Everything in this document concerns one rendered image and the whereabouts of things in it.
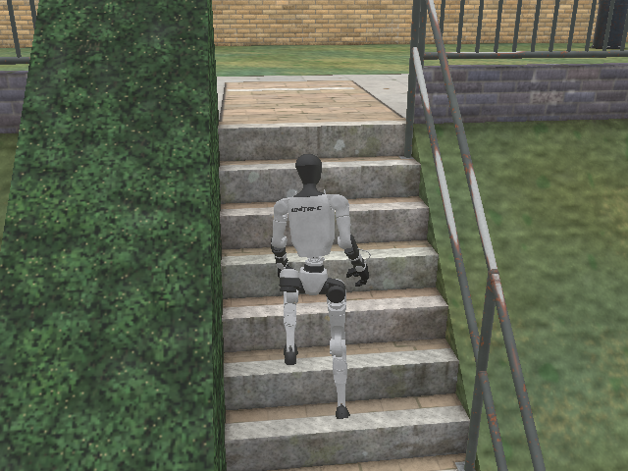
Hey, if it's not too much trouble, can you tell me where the stairs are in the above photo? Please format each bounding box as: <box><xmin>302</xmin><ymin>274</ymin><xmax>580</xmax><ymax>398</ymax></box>
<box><xmin>218</xmin><ymin>124</ymin><xmax>476</xmax><ymax>471</ymax></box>

